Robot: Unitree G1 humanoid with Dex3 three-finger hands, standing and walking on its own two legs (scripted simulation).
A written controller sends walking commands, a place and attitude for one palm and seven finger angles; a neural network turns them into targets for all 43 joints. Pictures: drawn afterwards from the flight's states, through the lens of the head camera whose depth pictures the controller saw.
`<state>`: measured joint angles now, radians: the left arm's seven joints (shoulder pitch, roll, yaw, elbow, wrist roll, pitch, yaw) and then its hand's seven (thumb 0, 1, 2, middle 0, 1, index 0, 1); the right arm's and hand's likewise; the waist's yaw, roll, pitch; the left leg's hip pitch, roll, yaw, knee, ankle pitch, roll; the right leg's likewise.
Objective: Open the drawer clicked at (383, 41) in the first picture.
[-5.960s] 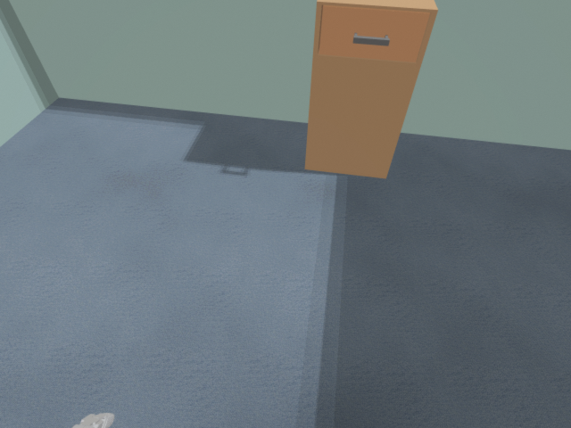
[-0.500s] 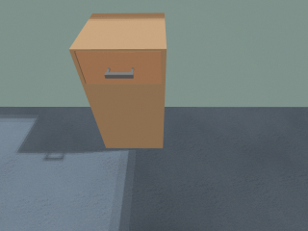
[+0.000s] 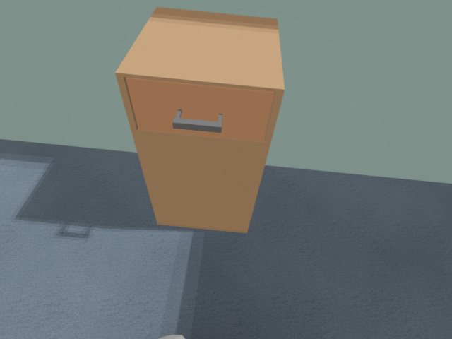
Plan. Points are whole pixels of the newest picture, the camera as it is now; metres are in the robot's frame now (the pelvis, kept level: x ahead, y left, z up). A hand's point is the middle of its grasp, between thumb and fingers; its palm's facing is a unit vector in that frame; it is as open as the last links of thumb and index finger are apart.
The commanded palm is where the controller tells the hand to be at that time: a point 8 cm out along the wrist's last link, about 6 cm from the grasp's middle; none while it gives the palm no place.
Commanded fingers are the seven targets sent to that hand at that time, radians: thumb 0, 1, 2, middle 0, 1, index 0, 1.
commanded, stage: take the last steps up to it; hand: left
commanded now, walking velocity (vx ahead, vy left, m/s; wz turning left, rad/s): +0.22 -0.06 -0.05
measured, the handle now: (198, 120) +0.66 +0.13 -0.04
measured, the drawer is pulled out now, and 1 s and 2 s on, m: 0.00 0.00 0.00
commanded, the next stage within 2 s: come to a stop and stand still in 0.22 s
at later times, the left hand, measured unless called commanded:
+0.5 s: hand (177, 287) +0.24 +0.12 -0.15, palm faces +0.01 -0.97 -0.22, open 7.3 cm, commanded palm none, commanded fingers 0.00 0.90 0.90 -0.20 -0.30 -0.20 -0.30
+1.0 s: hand (129, 329) +0.16 +0.20 -0.16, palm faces +0.07 -0.97 -0.22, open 7.3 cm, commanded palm none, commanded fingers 0.00 0.90 0.90 -0.20 -0.30 -0.20 -0.30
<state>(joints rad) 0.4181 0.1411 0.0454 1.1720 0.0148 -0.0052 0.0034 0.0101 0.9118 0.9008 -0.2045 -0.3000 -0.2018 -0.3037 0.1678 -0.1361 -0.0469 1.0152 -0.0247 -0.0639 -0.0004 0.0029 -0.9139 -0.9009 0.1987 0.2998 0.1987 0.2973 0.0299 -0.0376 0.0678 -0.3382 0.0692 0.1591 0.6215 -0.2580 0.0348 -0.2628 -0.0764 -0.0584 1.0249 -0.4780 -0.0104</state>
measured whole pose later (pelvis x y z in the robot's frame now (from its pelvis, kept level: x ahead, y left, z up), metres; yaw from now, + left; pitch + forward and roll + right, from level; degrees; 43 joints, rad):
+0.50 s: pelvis +0.14 -0.05 +0.01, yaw +0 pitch -1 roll +1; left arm 0.13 0.12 0.03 1.03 0.01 -0.03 0.03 0.00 0.92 0.90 -0.20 -0.30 -0.20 -0.30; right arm 0.31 -0.15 -0.03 1.12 0.00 0.02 -0.03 0.01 -0.91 -0.90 0.20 0.30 0.20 0.30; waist -0.03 0.04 0.07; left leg -0.29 0.05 0.05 0.86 -0.52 -0.02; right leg -0.28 -0.04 -0.15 0.54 -0.24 -0.06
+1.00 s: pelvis +0.14 +0.00 +0.02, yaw +0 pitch +0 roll +1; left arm 0.23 0.21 0.04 1.06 0.01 0.05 0.03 0.01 0.91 0.90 -0.20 -0.30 -0.20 -0.30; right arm 0.15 -0.15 -0.01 1.01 -0.02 0.02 -0.03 0.00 -0.91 -0.90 0.20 0.30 0.20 0.30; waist 0.04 -0.04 0.05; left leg -0.21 -0.01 0.07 0.44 -0.23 0.04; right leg -0.33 -0.05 -0.02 0.81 -0.44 0.02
